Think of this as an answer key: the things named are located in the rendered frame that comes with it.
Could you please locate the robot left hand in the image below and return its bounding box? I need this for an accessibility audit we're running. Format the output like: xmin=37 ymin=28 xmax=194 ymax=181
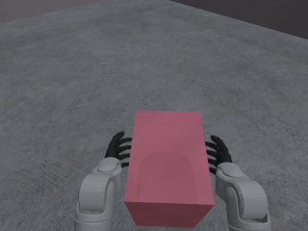
xmin=105 ymin=131 xmax=132 ymax=167

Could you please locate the robot right forearm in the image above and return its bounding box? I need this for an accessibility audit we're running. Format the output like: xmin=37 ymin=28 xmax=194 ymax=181
xmin=215 ymin=162 xmax=271 ymax=231

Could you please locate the robot left forearm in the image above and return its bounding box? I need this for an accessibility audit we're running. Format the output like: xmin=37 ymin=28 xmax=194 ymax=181
xmin=74 ymin=157 xmax=123 ymax=231

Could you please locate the carton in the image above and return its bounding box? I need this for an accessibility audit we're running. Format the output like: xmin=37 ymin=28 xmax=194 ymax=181
xmin=124 ymin=110 xmax=215 ymax=228

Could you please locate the robot right hand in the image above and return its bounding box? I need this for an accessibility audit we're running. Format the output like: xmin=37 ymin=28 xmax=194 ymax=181
xmin=205 ymin=135 xmax=233 ymax=175

